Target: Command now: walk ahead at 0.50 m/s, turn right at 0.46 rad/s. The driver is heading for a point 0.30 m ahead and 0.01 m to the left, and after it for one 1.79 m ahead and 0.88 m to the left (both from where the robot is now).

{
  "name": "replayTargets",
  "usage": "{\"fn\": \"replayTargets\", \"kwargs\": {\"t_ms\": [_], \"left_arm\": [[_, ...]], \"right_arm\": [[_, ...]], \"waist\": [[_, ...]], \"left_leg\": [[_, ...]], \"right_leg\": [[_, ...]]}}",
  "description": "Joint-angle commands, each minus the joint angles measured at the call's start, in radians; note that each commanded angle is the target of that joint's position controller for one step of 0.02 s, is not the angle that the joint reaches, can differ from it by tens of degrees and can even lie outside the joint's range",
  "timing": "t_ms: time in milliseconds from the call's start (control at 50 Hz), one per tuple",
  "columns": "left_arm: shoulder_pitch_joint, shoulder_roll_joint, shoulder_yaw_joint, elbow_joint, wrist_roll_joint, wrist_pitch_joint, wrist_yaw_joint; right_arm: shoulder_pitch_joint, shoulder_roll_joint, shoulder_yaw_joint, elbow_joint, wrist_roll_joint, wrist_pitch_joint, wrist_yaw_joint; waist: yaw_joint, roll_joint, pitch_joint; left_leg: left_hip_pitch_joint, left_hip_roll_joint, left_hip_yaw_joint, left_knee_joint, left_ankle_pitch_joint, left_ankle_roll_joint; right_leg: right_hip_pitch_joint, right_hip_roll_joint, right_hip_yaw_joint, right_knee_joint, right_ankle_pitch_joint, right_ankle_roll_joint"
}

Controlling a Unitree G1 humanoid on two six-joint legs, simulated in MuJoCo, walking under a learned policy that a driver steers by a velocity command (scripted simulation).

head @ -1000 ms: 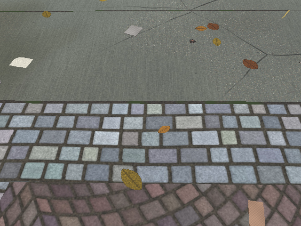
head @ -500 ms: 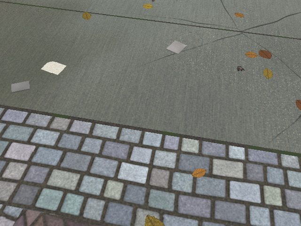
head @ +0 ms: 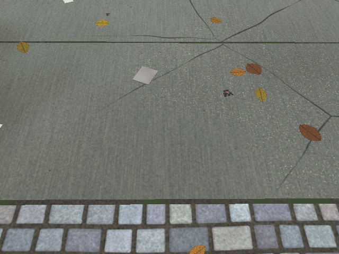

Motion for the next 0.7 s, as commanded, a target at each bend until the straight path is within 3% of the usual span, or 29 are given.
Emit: {"fn": "replayTargets", "kwargs": {"t_ms": [20,100,140,200,260,280,300,320,340,360,380,400,420,440,460,500,560,620,700], "left_arm": [[-0.019,0.135,0.032,-0.083,-0.002,-0.012,0.016],[0.052,0.159,0.042,-0.064,-0.013,-0.007,0.032],[0.095,0.157,0.038,-0.045,-0.012,-0.006,0.030],[0.120,0.162,0.037,-0.025,-0.011,-0.006,0.024],[0.119,0.181,0.044,-0.007,-0.006,0.003,0.028],[0.097,0.182,0.043,-0.011,-0.005,0.007,0.031],[0.092,0.163,0.036,-0.016,0.000,0.012,0.034],[0.104,0.129,0.018,-0.041,0.019,0.014,0.042],[0.221,0.052,-0.005,-0.064,0.018,-0.008,0.033],[0.174,0.113,0.001,-0.061,0.002,-0.027,0.027],[0.071,0.161,0.012,-0.088,-0.020,-0.043,0.020],[-0.006,0.150,0.009,-0.102,-0.009,-0.050,0.022],[-0.022,0.142,0.011,-0.117,0.007,-0.056,0.024],[-0.015,0.144,0.016,-0.119,0.022,-0.055,0.026],[-0.003,0.137,0.018,-0.123,0.025,-0.051,0.025],[-0.002,0.118,0.016,-0.127,0.023,-0.038,0.028],[-0.094,0.093,0.009,-0.157,0.024,-0.030,0.035],[-0.195,0.072,0.002,-0.183,0.017,-0.037,0.030],[-0.302,0.078,0.003,-0.216,0.004,-0.052,0.014]], "right_arm": [[0.030,-0.095,-0.027,-0.073,-0.011,0.005,-0.009],[-0.117,-0.051,-0.005,-0.109,-0.012,0.007,-0.006],[-0.158,-0.059,-0.005,-0.118,0.004,0.003,0.001],[-0.214,-0.091,-0.012,-0.142,0.014,-0.001,0.011],[-0.189,-0.117,-0.021,-0.154,0.017,-0.002,0.022],[-0.125,-0.135,-0.031,-0.139,0.016,-0.001,0.023],[-0.002,-0.170,-0.051,-0.103,0.013,0.000,0.022],[0.150,-0.229,-0.068,-0.080,0.008,0.002,0.022],[0.221,-0.316,-0.093,-0.058,0.016,0.014,0.028],[0.229,-0.222,-0.071,-0.064,0.037,0.018,0.033],[0.169,-0.174,-0.057,-0.085,0.029,0.020,0.029],[0.118,-0.157,-0.051,-0.103,0.011,0.026,0.028],[0.085,-0.157,-0.050,-0.114,0.007,0.029,0.026],[0.068,-0.139,-0.044,-0.122,0.004,0.029,0.023],[0.063,-0.133,-0.043,-0.127,0.006,0.032,0.022],[0.072,-0.148,-0.050,-0.131,0.015,0.034,0.013],[0.109,-0.178,-0.062,-0.119,0.022,0.041,-0.007],[0.152,-0.174,-0.064,-0.101,0.028,0.053,-0.020],[0.215,-0.167,-0.064,-0.078,0.035,0.070,-0.028]], "waist": [[-0.040,-0.032,-0.043],[0.028,-0.066,-0.044],[0.058,-0.091,-0.048],[0.077,-0.095,-0.030],[0.043,-0.107,-0.019],[0.002,-0.105,-0.049],[-0.053,-0.077,-0.130],[-0.104,0.024,-0.260],[-0.054,0.304,-0.337],[-0.091,0.235,-0.325],[-0.101,0.147,-0.190],[-0.091,0.030,-0.117],[-0.062,0.023,-0.077],[-0.037,0.036,-0.080],[-0.021,0.060,-0.080],[-0.010,0.062,-0.077],[-0.030,0.047,-0.048],[-0.064,0.067,-0.036],[-0.095,0.075,-0.026]], "left_leg": [[-0.110,0.055,0.000,-0.161,0.039,-0.044],[0.001,0.019,0.044,-0.497,0.379,-0.067],[0.017,0.007,0.046,-0.580,0.495,-0.056],[-0.034,0.014,0.034,-0.639,0.444,-0.010],[-0.040,0.004,0.037,-0.663,0.308,0.051],[0.041,-0.021,0.061,-0.685,0.285,0.075],[0.205,-0.039,0.069,-0.692,0.300,0.106],[0.449,0.095,-0.127,-0.686,0.342,0.173],[0.782,0.273,-0.585,-0.781,0.140,0.345],[0.822,0.286,-0.733,-0.882,-0.082,0.334],[0.719,0.258,-0.614,-0.894,-0.078,0.287],[0.591,0.208,-0.499,-0.903,0.026,0.252],[0.507,0.191,-0.451,-0.913,0.144,0.264],[0.456,0.159,-0.403,-0.924,0.252,0.260],[0.427,0.136,-0.368,-0.936,0.314,0.261],[0.383,0.122,-0.324,-0.949,0.392,0.271],[0.330,0.094,-0.273,-0.965,0.423,0.259],[0.290,0.049,-0.238,-0.949,0.395,0.217],[0.329,0.058,-0.300,-0.893,0.353,0.198]], "right_leg": [[0.058,-0.278,0.291,-0.208,0.236,-0.224],[-0.022,-0.205,0.160,-0.206,0.192,-0.151],[0.027,-0.227,0.163,-0.204,0.120,-0.131],[0.153,-0.292,0.193,-0.165,0.084,-0.112],[0.271,-0.348,0.195,-0.104,0.214,-0.083],[0.288,-0.329,0.162,-0.030,0.365,-0.062],[0.274,-0.277,0.108,0.129,0.496,-0.037],[0.136,-0.215,0.040,0.407,0.337,0.001],[-0.282,-0.050,-0.017,0.754,-0.217,0.085],[-0.442,-0.075,0.094,0.853,-0.406,0.077],[-0.505,-0.124,0.109,0.869,-0.324,0.061],[-0.473,-0.158,0.089,0.815,-0.253,0.051],[-0.458,-0.178,0.081,0.749,-0.212,0.060],[-0.399,-0.200,0.085,0.692,-0.183,0.068],[-0.367,-0.200,0.080,0.649,-0.171,0.079],[-0.357,-0.195,0.060,0.574,-0.156,0.106],[-0.364,-0.179,0.052,0.407,-0.011,0.143],[-0.299,-0.143,0.050,0.235,0.154,0.153],[-0.240,-0.101,0.057,0.111,0.195,0.140]]}}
